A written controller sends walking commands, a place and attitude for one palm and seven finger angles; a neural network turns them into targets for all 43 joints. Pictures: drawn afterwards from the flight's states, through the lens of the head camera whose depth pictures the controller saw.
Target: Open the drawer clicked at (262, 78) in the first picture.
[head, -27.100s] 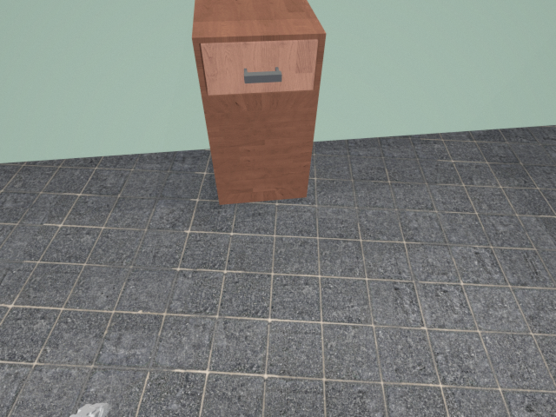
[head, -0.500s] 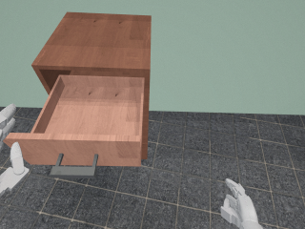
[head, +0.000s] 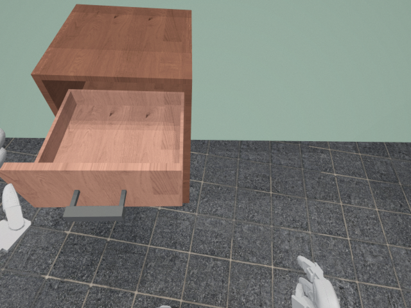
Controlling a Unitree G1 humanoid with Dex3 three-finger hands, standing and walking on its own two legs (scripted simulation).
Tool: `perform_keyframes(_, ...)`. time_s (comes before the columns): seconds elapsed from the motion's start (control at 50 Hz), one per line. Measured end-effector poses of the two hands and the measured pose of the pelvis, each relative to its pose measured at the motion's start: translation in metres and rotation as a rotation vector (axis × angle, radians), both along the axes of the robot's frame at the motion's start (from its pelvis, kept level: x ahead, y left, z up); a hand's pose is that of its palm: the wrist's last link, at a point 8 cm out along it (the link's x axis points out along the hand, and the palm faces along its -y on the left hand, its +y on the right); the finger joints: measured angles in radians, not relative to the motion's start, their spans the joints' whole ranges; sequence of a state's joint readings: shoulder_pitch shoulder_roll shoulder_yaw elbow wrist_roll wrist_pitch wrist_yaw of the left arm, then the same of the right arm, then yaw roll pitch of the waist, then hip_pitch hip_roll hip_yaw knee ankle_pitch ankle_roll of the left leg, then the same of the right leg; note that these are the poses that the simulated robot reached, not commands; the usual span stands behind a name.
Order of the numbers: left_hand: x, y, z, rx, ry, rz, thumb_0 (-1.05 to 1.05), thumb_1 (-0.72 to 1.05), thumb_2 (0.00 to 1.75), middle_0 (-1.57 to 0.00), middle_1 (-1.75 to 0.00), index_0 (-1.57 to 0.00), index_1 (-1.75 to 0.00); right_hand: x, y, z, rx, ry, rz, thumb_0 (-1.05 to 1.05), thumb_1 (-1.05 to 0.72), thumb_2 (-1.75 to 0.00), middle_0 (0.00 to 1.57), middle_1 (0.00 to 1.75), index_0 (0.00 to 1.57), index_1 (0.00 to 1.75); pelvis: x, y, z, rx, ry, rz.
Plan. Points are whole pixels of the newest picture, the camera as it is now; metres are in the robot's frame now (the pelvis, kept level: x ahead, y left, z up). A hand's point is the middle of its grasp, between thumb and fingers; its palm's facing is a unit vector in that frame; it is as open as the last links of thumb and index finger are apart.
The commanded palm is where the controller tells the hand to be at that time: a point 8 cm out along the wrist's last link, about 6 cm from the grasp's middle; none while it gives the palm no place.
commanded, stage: step back with the hand held close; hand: left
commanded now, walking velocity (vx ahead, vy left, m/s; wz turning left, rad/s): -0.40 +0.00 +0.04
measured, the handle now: (97, 203) +0.34 +0.27 -0.08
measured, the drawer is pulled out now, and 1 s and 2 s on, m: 0.30 0.30 0.30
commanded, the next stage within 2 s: stop stepping back and stand still in 0.36 s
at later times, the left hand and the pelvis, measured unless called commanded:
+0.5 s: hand out of the picture +0.08 +0.18 +0.15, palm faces +0.26 -0.83 -0.49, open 7.4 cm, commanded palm +0.01 +0.23 +0.18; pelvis -0.12 -0.05 +0.00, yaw +0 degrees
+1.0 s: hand out of the picture -0.03 +0.15 +0.17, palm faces +0.38 -0.78 -0.51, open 7.4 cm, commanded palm -0.09 +0.20 +0.18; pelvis -0.20 -0.09 +0.00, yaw +4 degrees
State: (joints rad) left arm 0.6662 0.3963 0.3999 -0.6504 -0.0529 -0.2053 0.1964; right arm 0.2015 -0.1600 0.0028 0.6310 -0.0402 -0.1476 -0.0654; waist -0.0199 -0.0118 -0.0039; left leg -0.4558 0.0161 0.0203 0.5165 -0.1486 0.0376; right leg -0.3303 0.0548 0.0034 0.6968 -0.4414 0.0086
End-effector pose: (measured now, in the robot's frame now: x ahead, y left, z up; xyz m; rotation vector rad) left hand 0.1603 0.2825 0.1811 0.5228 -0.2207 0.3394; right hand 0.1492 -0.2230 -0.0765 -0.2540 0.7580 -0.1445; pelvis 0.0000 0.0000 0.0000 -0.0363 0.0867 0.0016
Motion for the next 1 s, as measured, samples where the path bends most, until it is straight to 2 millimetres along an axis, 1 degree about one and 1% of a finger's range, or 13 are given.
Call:
perform_keyframes(0.06,-0.005,-0.017,-0.001,0.000,0.030,-0.044,0.01,0.89,0.90,-0.21,-0.30,-0.21,-0.30,-0.003,-0.004,-0.003,0.031,-0.014,0.018,0.02,-0.91,-0.90,0.21,0.30,0.21,0.30,-0.014,-0.009,-0.001,0.013,0.010,-0.024)
perform_keyframes(0.12,-0.014,-0.037,0.000,0.024,0.054,-0.103,0.01,0.89,0.90,-0.21,-0.30,-0.21,-0.30,-0.007,-0.013,-0.007,0.063,-0.035,0.032,0.02,-0.91,-0.90,0.21,0.30,0.21,0.30,-0.035,-0.020,-0.003,0.006,0.004,-0.038)
perform_keyframes(0.2,-0.035,-0.057,0.007,0.051,0.067,-0.158,0.01,0.89,0.90,-0.22,-0.30,-0.21,-0.30,-0.020,-0.030,-0.004,0.091,-0.039,-0.003,0.02,-0.91,-0.90,0.21,0.30,0.21,0.30,-0.052,-0.031,0.000,0.000,-0.014,-0.029)
perform_keyframes(0.3,-0.059,-0.051,0.002,0.048,0.103,-0.079,0.01,0.88,0.90,-0.22,-0.30,-0.21,-0.30,-0.040,-0.050,0.009,0.038,-0.017,-0.050,0.02,-0.91,-0.90,0.21,0.30,0.21,0.30,-0.063,-0.038,0.008,0.053,0.010,-0.024)
perform_keyframes(0.38,-0.075,-0.046,-0.010,0.014,0.106,-0.047,0.01,0.88,0.90,-0.22,-0.30,-0.21,-0.30,-0.052,-0.060,0.009,-0.007,-0.020,-0.050,0.02,-0.91,-0.90,0.20,0.30,0.21,0.30,-0.083,-0.038,0.002,0.037,0.002,0.009)
perform_keyframes(0.48,-0.106,-0.060,-0.008,0.008,0.102,-0.070,0.01,0.89,0.90,-0.22,-0.30,-0.21,-0.30,-0.079,-0.058,0.011,0.023,-0.054,-0.015,0.02,-0.91,-0.90,0.20,0.30,0.20,0.30,-0.115,-0.048,0.002,0.062,-0.018,-0.004)
perform_keyframes(0.56,-0.137,-0.081,0.005,0.053,0.080,-0.079,0.01,0.89,0.90,-0.22,-0.30,-0.21,-0.30,-0.107,-0.057,0.004,0.082,-0.079,0.009,0.01,-0.91,-0.90,0.20,0.30,0.21,0.30,-0.140,-0.064,-0.002,0.059,-0.040,-0.009)
perform_keyframes(0.62,-0.160,-0.092,0.010,0.080,0.065,-0.055,0.01,0.89,0.90,-0.22,-0.30,-0.21,-0.30,-0.131,-0.063,-0.006,0.117,-0.062,0.014,0.01,-0.91,-0.90,0.20,0.30,0.21,0.30,-0.157,-0.076,-0.004,0.040,-0.068,0.001)
perform_keyframes(0.7,-0.183,-0.097,0.009,0.028,0.060,0.008,0.01,0.88,0.90,-0.22,-0.30,-0.21,-0.30,-0.169,-0.080,-0.012,0.110,0.018,-0.008,0.01,-0.91,-0.90,0.21,0.30,0.21,0.30,-0.172,-0.085,0.003,0.069,-0.071,0.005)
perform_keyframes(0.8,-0.200,-0.098,-0.002,-0.018,0.093,0.057,0.01,0.88,0.90,-0.22,-0.30,-0.21,-0.30,-0.206,-0.108,-0.007,0.055,0.063,-0.050,0.02,-0.91,-0.90,0.21,0.30,0.21,0.30,-0.182,-0.091,0.012,0.095,-0.050,0.023)
perform_keyframes(0.9,-0.216,-0.100,-0.002,-0.009,0.065,0.031,0.01,0.88,0.90,-0.22,-0.30,-0.21,-0.30,-0.220,-0.128,0.001,-0.029,0.032,-0.043,0.02,-0.91,-0.90,0.20,0.30,0.21,0.30,-0.195,-0.089,0.006,0.060,-0.044,0.049)
perform_keyframes(0.94,-0.223,-0.100,0.002,0.016,0.040,0.012,0.01,0.88,0.90,-0.22,-0.30,-0.21,-0.30,-0.222,-0.131,0.002,-0.036,0.015,-0.047,0.02,-0.91,-0.90,0.20,0.30,0.21,0.30,-0.203,-0.090,0.003,0.063,-0.066,0.055)
perform_keyframes(1.0,-0.232,-0.097,0.008,0.060,0.026,0.023,0.01,0.88,0.90,-0.22,-0.30,-0.21,-0.30,-0.219,-0.128,0.001,-0.013,-0.016,-0.052,0.02,-0.91,-0.90,0.20,0.30,0.20,0.30,-0.205,-0.091,0.001,0.064,-0.087,0.059)
